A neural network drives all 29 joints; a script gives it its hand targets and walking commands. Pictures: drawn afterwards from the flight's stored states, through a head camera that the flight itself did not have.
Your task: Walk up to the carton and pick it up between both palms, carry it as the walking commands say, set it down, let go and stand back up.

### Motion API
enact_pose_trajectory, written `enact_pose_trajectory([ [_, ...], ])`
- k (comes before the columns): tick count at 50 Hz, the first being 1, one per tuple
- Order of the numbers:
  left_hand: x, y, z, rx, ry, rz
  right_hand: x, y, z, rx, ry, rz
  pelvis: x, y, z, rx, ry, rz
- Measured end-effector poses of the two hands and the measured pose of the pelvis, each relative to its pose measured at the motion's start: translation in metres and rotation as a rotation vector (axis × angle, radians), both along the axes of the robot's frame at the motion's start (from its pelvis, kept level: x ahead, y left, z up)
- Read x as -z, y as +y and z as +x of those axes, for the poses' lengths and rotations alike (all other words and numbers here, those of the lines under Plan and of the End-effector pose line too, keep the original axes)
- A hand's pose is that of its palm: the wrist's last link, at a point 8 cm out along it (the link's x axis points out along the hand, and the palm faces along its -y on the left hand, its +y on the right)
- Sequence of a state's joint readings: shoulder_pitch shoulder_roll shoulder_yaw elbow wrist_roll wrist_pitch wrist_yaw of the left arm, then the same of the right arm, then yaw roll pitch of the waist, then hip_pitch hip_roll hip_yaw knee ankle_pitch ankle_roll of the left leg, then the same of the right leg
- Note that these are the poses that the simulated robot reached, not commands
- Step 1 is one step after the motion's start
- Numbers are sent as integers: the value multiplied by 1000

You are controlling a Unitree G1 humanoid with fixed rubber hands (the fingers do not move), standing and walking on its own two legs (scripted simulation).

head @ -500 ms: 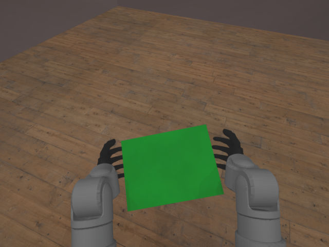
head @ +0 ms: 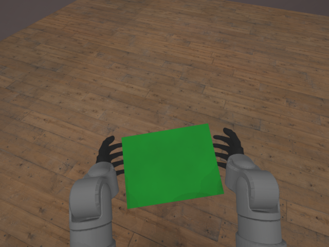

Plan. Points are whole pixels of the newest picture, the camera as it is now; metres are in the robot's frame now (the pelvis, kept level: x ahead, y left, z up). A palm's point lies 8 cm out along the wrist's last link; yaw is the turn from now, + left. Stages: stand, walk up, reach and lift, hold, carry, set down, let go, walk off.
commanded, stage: carry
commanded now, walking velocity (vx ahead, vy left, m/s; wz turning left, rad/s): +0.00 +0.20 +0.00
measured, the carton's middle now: (171, 168) +0.33 +0.00 -0.02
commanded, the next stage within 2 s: none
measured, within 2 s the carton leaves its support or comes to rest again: neither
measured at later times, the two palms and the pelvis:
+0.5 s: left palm (91, 181) +0.25 +0.17 +0.09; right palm (231, 169) +0.26 -0.11 +0.11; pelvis -0.02 +0.01 +0.00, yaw +0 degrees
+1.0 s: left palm (111, 179) +0.25 +0.13 +0.10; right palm (254, 175) +0.25 -0.15 +0.11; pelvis -0.03 -0.01 +0.00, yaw +0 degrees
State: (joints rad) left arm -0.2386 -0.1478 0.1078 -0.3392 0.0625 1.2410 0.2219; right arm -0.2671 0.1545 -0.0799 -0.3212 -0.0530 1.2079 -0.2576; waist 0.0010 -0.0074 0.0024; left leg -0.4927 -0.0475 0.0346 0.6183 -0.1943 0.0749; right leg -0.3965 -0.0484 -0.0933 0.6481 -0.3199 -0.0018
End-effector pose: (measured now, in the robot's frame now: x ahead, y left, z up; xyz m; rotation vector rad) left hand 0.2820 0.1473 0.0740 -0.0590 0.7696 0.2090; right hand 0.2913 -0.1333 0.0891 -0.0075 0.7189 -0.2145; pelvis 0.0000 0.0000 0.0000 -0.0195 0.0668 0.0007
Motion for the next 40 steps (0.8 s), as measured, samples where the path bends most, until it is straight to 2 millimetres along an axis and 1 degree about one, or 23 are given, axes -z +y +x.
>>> enact_pose_trajectory([
  [5, -6, 7, -11, -27, -24, 4, -7, 8, -4, -27, -22, 1, 0, 1, -5, 0, -8, -1],
  [11, -12, 13, -17, -29, -49, -3, -14, 14, -11, -29, -45, -5, 1, 5, -11, 0, -12, -7],
  [20, -14, 17, -29, -27, -60, -7, -17, 17, -24, -28, -48, -11, 2, 9, -21, -1, -27, -12],
  [27, -15, 19, -34, -28, -62, -8, -18, 19, -30, -29, -46, -13, 2, 10, -25, -2, -33, -14],
  [33, -16, 15, -39, -32, -50, -2, -18, 15, -34, -35, -35, -7, 0, 6, -28, -1, -35, -8],
  [40, -19, -1, -42, -27, -46, 12, -17, -2, -39, -33, -32, 9, -2, -8, -32, 2, -35, 8],
])
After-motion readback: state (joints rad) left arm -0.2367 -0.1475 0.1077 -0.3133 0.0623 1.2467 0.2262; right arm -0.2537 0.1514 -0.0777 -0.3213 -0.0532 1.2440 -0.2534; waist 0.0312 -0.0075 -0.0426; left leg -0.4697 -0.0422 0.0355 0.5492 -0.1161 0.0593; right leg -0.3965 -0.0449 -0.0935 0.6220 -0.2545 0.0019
